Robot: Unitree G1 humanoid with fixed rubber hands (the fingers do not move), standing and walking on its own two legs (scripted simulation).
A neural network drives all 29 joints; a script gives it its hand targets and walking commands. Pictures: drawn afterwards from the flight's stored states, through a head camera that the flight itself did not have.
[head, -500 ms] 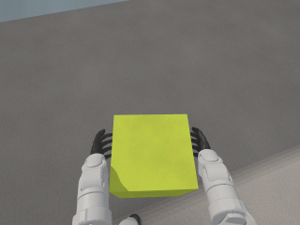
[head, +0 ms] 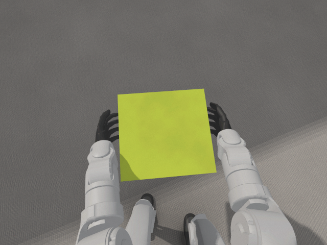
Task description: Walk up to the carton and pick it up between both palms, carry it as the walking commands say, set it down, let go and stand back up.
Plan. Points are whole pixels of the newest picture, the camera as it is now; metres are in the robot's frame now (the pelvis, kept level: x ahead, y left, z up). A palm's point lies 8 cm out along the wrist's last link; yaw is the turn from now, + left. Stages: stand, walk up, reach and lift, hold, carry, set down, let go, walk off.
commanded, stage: set down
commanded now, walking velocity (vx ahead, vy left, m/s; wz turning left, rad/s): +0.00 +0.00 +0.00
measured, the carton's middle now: (163, 140) +0.38 +0.07 -0.14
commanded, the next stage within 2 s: none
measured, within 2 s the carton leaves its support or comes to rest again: neither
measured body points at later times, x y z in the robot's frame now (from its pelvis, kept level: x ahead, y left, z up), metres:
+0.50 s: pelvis -0.01 -0.01 -0.08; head +0.21 +0.02 +0.31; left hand +0.38 +0.22 -0.16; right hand +0.45 -0.08 -0.16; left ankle +0.09 +0.12 -0.68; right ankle +0.02 -0.13 -0.68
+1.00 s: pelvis -0.03 -0.01 -0.15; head +0.24 +0.02 +0.21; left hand +0.40 +0.23 -0.25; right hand +0.48 -0.06 -0.25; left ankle +0.09 +0.13 -0.68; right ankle +0.02 -0.13 -0.68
